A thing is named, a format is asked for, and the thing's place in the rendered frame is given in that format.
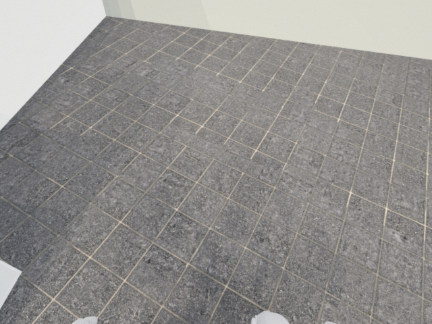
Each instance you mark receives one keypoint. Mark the fridge door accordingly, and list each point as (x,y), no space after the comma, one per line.
(7,275)

